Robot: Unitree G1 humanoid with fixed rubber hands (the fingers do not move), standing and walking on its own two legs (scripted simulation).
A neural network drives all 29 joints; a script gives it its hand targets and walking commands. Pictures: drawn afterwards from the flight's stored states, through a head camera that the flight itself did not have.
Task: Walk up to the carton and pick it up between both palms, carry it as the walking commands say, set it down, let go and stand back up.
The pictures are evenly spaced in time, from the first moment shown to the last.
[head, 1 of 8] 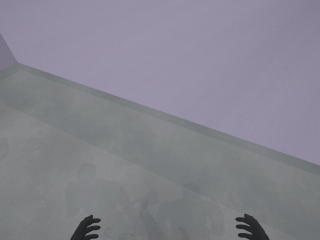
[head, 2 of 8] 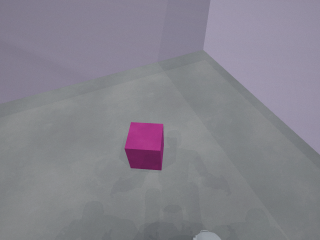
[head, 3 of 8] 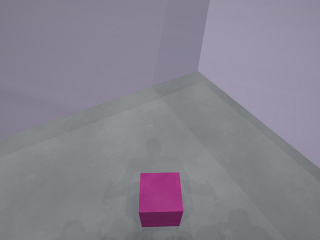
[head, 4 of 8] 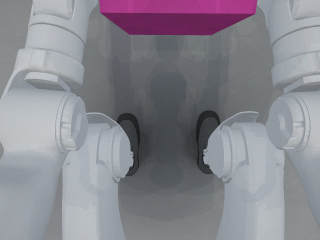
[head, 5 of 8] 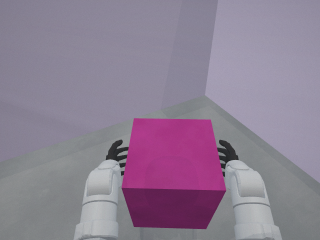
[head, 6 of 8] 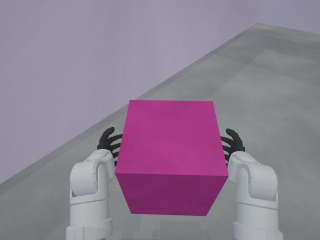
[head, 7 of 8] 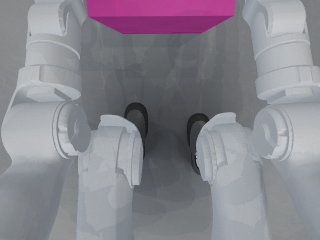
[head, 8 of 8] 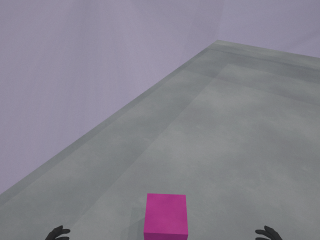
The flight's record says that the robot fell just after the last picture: no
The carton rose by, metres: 0.69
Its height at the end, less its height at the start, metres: +0.00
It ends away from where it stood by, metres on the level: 1.11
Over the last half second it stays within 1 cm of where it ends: yes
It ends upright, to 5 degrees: yes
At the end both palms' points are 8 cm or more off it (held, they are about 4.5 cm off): yes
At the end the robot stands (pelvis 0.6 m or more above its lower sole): yes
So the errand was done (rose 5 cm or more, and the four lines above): yes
